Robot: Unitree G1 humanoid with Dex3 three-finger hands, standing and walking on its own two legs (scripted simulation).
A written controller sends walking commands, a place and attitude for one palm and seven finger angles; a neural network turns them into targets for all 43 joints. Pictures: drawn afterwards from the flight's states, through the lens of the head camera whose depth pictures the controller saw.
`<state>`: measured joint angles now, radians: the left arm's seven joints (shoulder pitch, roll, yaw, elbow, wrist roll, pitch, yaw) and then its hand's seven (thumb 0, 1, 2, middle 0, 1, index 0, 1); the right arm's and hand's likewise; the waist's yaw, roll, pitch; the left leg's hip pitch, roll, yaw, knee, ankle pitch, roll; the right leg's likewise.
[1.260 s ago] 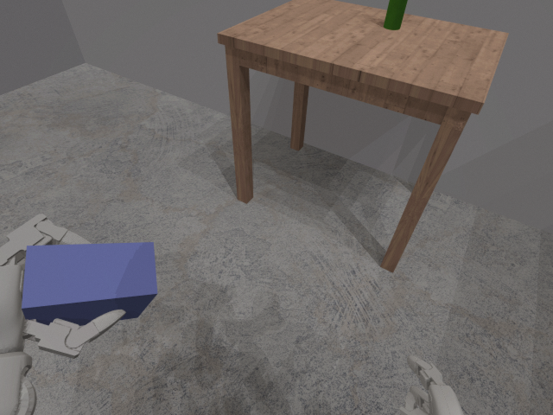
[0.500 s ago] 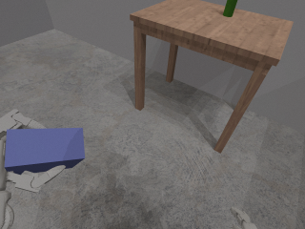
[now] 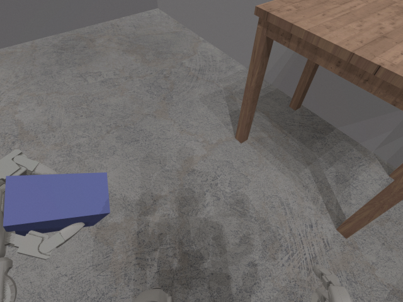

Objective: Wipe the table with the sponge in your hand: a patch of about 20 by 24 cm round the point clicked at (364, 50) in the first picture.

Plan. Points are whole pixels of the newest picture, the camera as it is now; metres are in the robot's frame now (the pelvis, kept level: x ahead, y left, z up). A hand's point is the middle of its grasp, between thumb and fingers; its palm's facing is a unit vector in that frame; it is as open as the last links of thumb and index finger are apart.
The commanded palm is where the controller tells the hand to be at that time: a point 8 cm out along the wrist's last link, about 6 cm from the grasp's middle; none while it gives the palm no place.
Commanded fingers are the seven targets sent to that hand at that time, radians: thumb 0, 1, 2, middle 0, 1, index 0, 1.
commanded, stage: walk to a spot facing it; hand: left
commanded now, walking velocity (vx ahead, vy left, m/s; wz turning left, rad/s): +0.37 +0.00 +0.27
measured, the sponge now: (72, 204) +0.22 +0.21 +0.14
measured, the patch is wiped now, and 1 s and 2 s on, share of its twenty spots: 0.00 0.00 0.00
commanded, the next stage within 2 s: none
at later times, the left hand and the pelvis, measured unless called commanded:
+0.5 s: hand (94, 139) +0.33 +0.21 +0.16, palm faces +0.52 -0.74 -0.42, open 9.8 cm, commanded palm +0.27 +0.25 +0.18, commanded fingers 0.00 0.10 1.30 -1.20 -1.60 -1.20 -1.60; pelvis +0.15 -0.05 -0.01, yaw +9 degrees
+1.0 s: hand (91, 88) +0.42 +0.24 +0.19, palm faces +0.60 -0.66 -0.45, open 9.8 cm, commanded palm +0.37 +0.27 +0.18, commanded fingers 0.00 0.10 1.30 -1.20 -1.60 -1.20 -1.60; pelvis +0.29 -0.04 +0.00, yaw +17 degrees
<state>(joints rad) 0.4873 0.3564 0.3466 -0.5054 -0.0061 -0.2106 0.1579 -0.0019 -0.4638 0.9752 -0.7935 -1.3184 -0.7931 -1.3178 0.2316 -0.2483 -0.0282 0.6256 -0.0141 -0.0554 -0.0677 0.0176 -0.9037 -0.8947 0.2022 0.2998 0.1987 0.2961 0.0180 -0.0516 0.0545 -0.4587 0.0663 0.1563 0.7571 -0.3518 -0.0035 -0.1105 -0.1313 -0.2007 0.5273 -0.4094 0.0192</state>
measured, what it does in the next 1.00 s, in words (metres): walks ahead, turning left: left foot, then right foot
